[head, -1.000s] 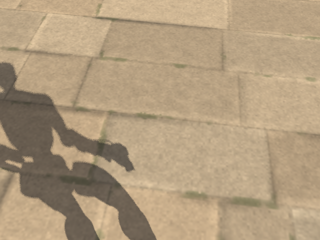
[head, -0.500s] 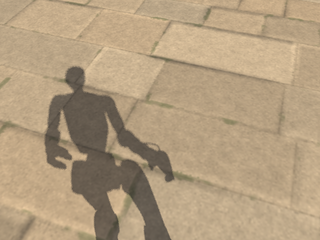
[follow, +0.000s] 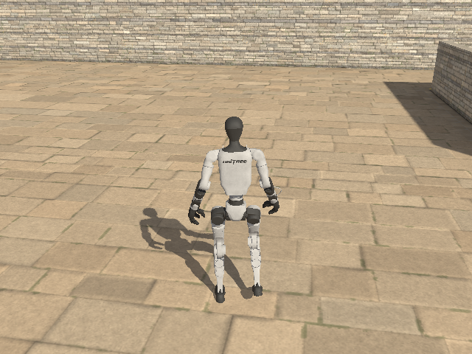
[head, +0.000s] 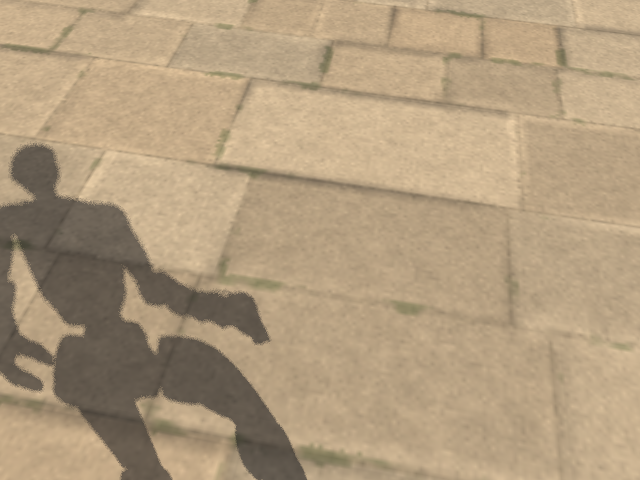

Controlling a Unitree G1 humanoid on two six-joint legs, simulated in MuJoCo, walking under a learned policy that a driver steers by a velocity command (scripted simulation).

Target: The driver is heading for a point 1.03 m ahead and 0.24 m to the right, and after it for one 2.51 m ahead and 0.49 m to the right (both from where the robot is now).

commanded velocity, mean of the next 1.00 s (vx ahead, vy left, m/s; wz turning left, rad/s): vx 0.50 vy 0.00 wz -0.47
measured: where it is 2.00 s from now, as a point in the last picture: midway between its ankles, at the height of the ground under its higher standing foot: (454, 276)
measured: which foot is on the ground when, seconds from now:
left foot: down 0.00-0.34, up 0.36-0.82, down 0.84-1.00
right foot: up 0.00-0.32, down 0.34-0.86, up 0.88-1.00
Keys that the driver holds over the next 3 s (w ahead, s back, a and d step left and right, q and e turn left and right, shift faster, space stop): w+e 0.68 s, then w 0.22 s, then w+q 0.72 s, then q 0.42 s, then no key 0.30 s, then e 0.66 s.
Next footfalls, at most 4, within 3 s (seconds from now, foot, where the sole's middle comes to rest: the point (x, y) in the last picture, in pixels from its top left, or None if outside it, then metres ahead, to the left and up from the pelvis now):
0.34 right None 0.31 -0.18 -0.78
0.84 left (367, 410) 0.64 -0.09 -0.78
1.30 right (504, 368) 0.75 -0.41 -0.78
1.78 left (405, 256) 1.08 -0.21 -0.78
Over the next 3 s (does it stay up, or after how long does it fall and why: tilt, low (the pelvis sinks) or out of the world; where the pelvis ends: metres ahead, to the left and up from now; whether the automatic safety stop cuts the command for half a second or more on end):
stays up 1.04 -0.36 0.00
